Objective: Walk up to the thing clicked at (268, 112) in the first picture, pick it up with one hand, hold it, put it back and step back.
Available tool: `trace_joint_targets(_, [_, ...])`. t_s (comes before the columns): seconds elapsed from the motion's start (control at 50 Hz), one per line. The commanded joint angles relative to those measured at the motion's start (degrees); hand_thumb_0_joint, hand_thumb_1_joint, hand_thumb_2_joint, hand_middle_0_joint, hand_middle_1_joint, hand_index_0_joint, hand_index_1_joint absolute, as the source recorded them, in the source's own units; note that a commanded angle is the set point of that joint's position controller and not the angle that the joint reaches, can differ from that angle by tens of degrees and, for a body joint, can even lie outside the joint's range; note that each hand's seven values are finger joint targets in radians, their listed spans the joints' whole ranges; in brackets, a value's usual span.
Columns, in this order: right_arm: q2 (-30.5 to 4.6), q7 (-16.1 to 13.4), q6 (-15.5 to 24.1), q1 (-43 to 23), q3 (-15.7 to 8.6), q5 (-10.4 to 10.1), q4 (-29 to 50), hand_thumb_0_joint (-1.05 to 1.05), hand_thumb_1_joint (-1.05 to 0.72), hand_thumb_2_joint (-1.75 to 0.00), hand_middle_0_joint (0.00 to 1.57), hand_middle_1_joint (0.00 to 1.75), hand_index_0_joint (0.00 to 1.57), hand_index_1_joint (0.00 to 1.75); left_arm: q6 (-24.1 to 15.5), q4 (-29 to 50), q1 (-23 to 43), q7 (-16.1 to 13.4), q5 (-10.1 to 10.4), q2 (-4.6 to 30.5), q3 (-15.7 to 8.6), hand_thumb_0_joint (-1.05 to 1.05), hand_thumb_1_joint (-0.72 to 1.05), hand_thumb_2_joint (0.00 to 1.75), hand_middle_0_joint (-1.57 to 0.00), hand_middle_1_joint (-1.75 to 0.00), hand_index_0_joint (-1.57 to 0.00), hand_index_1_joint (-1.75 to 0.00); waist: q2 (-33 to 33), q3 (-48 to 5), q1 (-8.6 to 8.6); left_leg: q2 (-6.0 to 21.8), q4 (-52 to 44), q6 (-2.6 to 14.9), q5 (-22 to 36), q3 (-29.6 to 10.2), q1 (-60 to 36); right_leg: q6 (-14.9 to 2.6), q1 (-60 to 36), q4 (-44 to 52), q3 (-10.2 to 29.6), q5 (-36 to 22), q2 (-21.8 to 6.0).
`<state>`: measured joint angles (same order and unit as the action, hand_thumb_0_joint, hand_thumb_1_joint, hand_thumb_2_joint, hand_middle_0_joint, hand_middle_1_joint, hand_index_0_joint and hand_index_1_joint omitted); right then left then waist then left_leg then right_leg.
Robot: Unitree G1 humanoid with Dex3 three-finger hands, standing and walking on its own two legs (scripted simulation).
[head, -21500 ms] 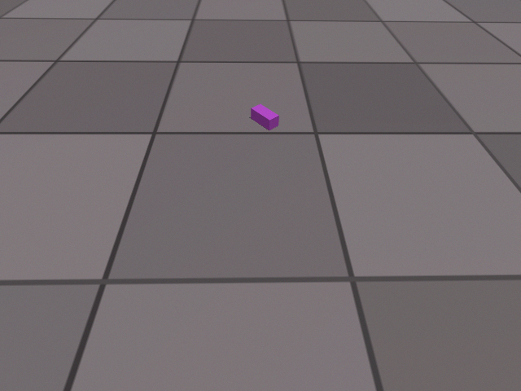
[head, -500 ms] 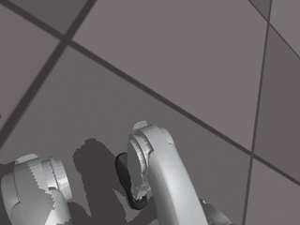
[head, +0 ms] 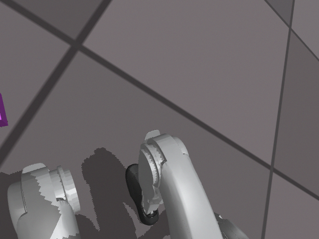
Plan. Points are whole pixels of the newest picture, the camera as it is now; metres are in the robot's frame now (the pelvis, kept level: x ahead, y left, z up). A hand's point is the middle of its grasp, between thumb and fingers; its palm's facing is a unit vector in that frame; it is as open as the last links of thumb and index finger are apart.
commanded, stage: settle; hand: left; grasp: from above
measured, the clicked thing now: out of the picture +0.45 +0.33 -0.27
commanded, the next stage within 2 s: lift in 0.64 s
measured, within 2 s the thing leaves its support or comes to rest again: leaves its support in 0.10 s
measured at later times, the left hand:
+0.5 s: hand out of the picture +0.43 +0.34 -0.14, palm faces -0.49 -0.07 -0.87, open 11.4 cm
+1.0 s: hand out of the picture +0.42 +0.34 -0.09, palm faces -0.49 -0.09 -0.87, open 11.4 cm
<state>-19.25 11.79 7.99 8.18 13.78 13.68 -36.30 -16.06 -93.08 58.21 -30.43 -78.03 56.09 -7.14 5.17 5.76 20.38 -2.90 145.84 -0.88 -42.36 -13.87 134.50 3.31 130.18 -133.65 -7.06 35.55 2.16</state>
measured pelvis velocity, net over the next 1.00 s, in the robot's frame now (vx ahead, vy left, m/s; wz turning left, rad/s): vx -0.01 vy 0.00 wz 0.11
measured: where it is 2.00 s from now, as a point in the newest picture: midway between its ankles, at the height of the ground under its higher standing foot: (108, 227)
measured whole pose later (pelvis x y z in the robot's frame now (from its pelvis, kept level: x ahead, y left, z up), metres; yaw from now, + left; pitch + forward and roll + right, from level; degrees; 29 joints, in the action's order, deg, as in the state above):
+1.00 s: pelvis -0.01 +0.00 +0.06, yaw +6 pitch +36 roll -10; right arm -16.8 6.9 -1.2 12.5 2.8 5.0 -37.7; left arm -13.0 -68.7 50.0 -10.0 -69.2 43.5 -3.7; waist -1.9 -4.7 13.5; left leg -3.0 131.2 -0.1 -38.8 -7.5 128.8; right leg 3.0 125.7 -123.8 -2.3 34.9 -0.3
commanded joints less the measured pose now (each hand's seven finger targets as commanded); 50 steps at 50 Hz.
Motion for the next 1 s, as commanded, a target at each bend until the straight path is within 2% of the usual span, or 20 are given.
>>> trace_joint_targets(0.0, [-19.0,-0.5,-0.5,10.4,-8.0,-1.2,0.3,0.0,-0.92,-0.91,0.2,0.3,0.2,0.3,0.3,15.9,15.3,-1.5,1.5,15.0,-2.6,0.0,0.49,0.97,-0.88,-0.9,-0.88,-0.89,-34.9,-45.0,-1.33,1.7,-18.1,0.01,19.0,6.8,-34.8,-6.0,-20.6,8.8,-6.2,-14.5,1.0])
trace_joint_targets(0.02, [-17.9,-0.4,-0.5,10.4,-8.2,-1.5,-0.1,0.0,-0.92,-0.91,0.2,0.3,0.2,0.3,0.1,19.7,15.9,-1.1,1.8,13.9,-1.7,0.0,0.51,0.98,-0.9,-0.89,-0.9,-0.89,-37.5,-46.8,-2.13,1.6,-18.6,-0.25,20.3,7.1,-36.4,-6.17,-20.4,8.4,-5.9,-15.3,0.9])
trace_joint_targets(0.08, [-17.9,-0.2,-0.8,10.9,-10.4,-2.6,-0.7,0.0,-0.91,-0.9,0.2,0.3,0.2,0.3,0.5,24.1,12.7,0.0,2.6,13.4,-3.1,0.0,0.59,0.96,-0.94,-0.88,-0.95,-0.87,-36.9,-46.9,-3.33,1.3,-19.1,-0.26,19.7,7.6,-36.3,-6.45,-19.2,9.0,-5.6,-14.7,0.6])
trace_joint_targets(0.1, [-17.8,-0.2,-0.8,10.8,-11.1,-2.9,0.2,0.0,-0.91,-0.9,0.2,0.3,0.2,0.3,0.6,27.0,13.1,0.3,3.0,13.2,-3.9,0.0,0.62,0.96,-0.97,-0.87,-0.98,-0.86,-37.1,-49.8,-3.28,1.3,-19.2,-0.08,20.3,8.0,-37.5,-6.31,-20.5,9.2,-5.1,-15.4,0.4])
trace_joint_targets(0.16, [-16.3,0.0,-1.6,11.2,-12.5,-4.2,-1.3,0.0,-0.91,-0.9,0.2,0.3,0.2,0.3,1.5,29.6,13.7,1.7,3.9,10.1,-2.3,0.0,0.71,0.95,-1.03,-0.85,-1.05,-0.84,-37.2,-50.4,-4.38,1.3,-20.4,0.25,19.7,8.9,-37.2,-6.43,-18.7,9.8,-4.2,-15.0,0.2])
trace_joint_targets(0.22, [-15.5,-0.2,-2.2,12.0,-13.1,-4.8,-2.5,0.0,-0.9,-0.9,0.2,0.3,0.2,0.3,2.9,24.8,14.1,3.3,4.3,5.2,0.3,0.0,0.71,0.93,-1.03,-0.83,-1.04,-0.82,-32.3,-45.7,-2.92,1.1,-21.4,0.64,17.9,8.5,-35.2,-6.2,-15.7,11.0,-4.0,-13.8,-0.1])
trace_joint_targets(0.24, [-15.2,-0.4,-2.6,12.1,-13.1,-5.1,-2.2,0.0,-0.91,-0.9,0.2,0.3,0.2,0.3,2.9,27.3,16.7,3.9,4.3,5.4,0.7,0.0,0.7,0.92,-1.03,-0.82,-1.04,-0.81,-32.9,-47.0,-3.02,1.0,-22.0,0.91,16.8,8.9,-34.6,-6.15,-16.4,11.9,-3.8,-13.0,-0.1])
trace_joint_targets(0.28, [-14.3,-0.6,-3.1,12.7,-13.3,-5.6,-2.4,0.0,-0.91,-0.9,0.2,0.3,0.2,0.3,3.5,26.4,16.5,5.7,4.7,3.6,2.3,0.0,0.69,0.94,-1.02,-0.85,-1.03,-0.83,-31.2,-48.0,-2.97,0.8,-22.8,1.46,16.0,9.2,-34.6,-5.85,-18.0,12.6,-3.2,-12.8,-0.1])
trace_joint_targets(0.3, [-14.9,-0.7,-3.4,13.0,-13.7,-5.7,-2.6,0.0,-0.91,-0.9,0.2,0.3,0.2,0.3,3.8,24.4,15.4,6.4,4.9,3.3,2.3,0.0,0.68,0.97,-1.03,-0.85,-1.04,-0.85,-29.4,-46.2,-3.56,0.6,-23.4,1.48,14.9,9.1,-33.5,-5.99,-17.6,13.1,-3.0,-11.9,-0.4])
trace_joint_targets(0.36, [-15.0,-1.4,-4.0,14.0,-14.0,-6.0,-2.0,0.0,-0.91,-0.9,0.2,0.3,0.2,0.3,4.0,24.9,16.0,9.0,6.1,2.3,2.8,0.0,0.7,1.02,-1.05,-0.89,-1.05,-0.89,-25.9,-46.5,-2.64,0.3,-23.6,1.78,15.9,9.3,-33.9,-5.72,-19.8,14.6,-2.8,-12.6,-0.6])
trace_joint_targets(0.42, [-14.4,-2.1,-4.7,14.1,-13.9,-6.5,-1.5,0.0,-0.91,-0.91,0.2,0.3,0.2,0.3,3.3,26.4,17.5,11.4,7.2,2.1,3.4,0.0,0.68,1.04,-1.03,-0.91,-1.04,-0.91,-25.2,-47.5,-2.87,0.3,-24.3,1.89,16.4,9.4,-33.9,-5.62,-21.2,15.2,-2.4,-12.8,-0.8])
trace_joint_targets(0.52, [-14.6,-3.5,-6.1,14.1,-13.7,-6.7,0.4,0.0,-0.91,-0.91,0.2,0.3,0.2,0.3,1.4,27.4,17.1,14.0,6.7,5.8,1.8,0.0,0.63,1.07,-1.01,-0.92,-1.01,-0.93,-23.8,-47.7,-3.81,-0.1,-24.5,1.77,15.0,10.0,-33.2,-6.15,-22.7,16.8,-1.9,-10.4,-0.8])
trace_joint_targets(0.54, [-14.3,-3.6,-6.3,14.0,-13.6,-6.8,0.5,0.0,-0.92,-0.91,0.2,0.3,0.2,0.3,0.9,29.0,17.8,14.1,6.7,6.9,1.0,0.0,0.62,1.08,-1.0,-0.93,-1.0,-0.93,-25.8,-48.8,-4.67,0.0,-24.7,1.6,15.2,10.4,-33.7,-6.06,-22.8,16.5,-1.6,-10.3,-1.0])
trace_joint_targets(0.58, [-14.3,-4.0,-6.7,14.3,-13.6,-6.7,0.7,0.0,-0.91,-0.9,0.2,0.3,0.2,0.3,0.1,29.2,17.3,14.0,6.4,7.6,0.2,0.0,0.6,1.07,-0.98,-0.92,-0.98,-0.92,-25.2,-48.1,-4.62,-0.2,-24.6,1.6,15.3,10.6,-33.5,-6.13,-23.2,17.1,-1.7,-9.9,-1.0])
trace_joint_targets(0.68, [-13.7,-4.5,-7.4,14.2,-13.7,-6.9,1.0,0.0,-0.91,-0.9,0.2,0.3,0.2,0.3,-0.5,32.4,17.4,13.0,6.0,10.4,-1.7,0.0,0.6,1.13,-0.98,-0.94,-0.97,-0.95,-27.6,-52.8,-6.2,0.0,-26.1,1.51,16.5,11.3,-36.6,-6.25,-24.9,17.2,-1.2,-11.1,-0.8])
trace_joint_targets(0.72, [-13.5,-4.7,-7.8,14.4,-13.9,-6.9,0.8,0.0,-0.94,-0.92,0.2,0.3,0.2,0.3,-0.4,31.5,17.3,12.7,6.0,9.4,-1.2,0.0,0.59,1.06,-0.98,-0.96,-0.99,-0.95,-26.5,-51.1,-5.46,0.0,-26.5,1.8,14.3,11.4,-34.9,-6.26,-24.5,18.0,-1.2,-9.4,-0.7])
trace_joint_targets(0.74, [-13.1,-4.8,-7.8,14.5,-13.8,-7.0,0.5,0.0,-0.89,-0.89,0.2,0.3,0.2,0.3,-0.3,31.7,16.9,12.7,6.1,9.3,-1.2,0.0,0.51,1.05,-0.9,-0.88,-0.91,-0.87,-26.8,-50.6,-5.68,0.0,-27.1,1.87,13.6,11.6,-34.6,-6.14,-24.8,18.4,-1.0,-8.8,-0.8])
trace_joint_targets(0.8, [-13.6,-5.0,-7.8,15.0,-14.9,-7.3,0.2,0.0,-0.92,-0.91,0.2,0.3,0.2,0.3,0.8,31.6,15.9,13.3,6.9,8.1,-1.2,0.0,0.54,1.04,-0.91,-0.91,-0.92,-0.91,-28.2,-51.2,-6.57,-0.1,-29.0,1.55,12.6,10.9,-37.1,-6.55,-22.3,18.7,-1.1,-7.7,-1.2])
trace_joint_targets(0.86, [-13.1,-5.1,-8.1,15.1,-15.8,-8.1,0.3,0.0,-0.92,-0.91,0.2,0.3,0.2,0.3,2.2,34.5,15.1,15.3,8.8,7.4,-0.7,0.0,0.53,1.07,-0.9,-0.95,-0.91,-0.95,-28.7,-54.7,-7.49,0.3,-31.3,1.75,12.1,10.8,-39.7,-6.41,-24.2,19.6,-0.8,-7.8,-1.1])
trace_joint_targets(0.98, [-12.0,-5.9,-9.5,15.5,-17.0,-9.6,0.2,0.0,-0.92,-0.91,0.2,0.3,0.2,0.3,3.4,39.7,10.8,19.4,11.6,4.9,0.5,0.0,0.54,1.06,-0.91,-0.94,-0.92,-0.93,-24.9,-55.6,-8.42,0.3,-33.4,2.29,14.2,11.5,-40.7,-5.85,-28.1,22.8,0.5,-9.7,-1.5])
